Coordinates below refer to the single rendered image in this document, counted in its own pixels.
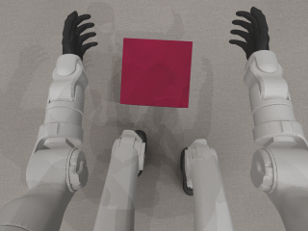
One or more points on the robot left upper arm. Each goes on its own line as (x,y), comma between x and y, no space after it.
(53,177)

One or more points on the robot right forearm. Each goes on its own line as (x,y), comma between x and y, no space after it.
(271,104)

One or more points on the carton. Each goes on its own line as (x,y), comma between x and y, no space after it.
(156,72)

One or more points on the left robot hand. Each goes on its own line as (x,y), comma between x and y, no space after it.
(72,41)

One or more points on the robot left foot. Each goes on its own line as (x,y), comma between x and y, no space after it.
(144,139)

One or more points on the robot left shin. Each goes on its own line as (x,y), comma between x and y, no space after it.
(125,133)

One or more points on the right robot hand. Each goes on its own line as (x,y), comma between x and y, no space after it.
(257,38)

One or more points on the robot right upper arm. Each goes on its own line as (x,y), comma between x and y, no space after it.
(282,173)

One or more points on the robot left forearm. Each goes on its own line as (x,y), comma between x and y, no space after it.
(62,126)

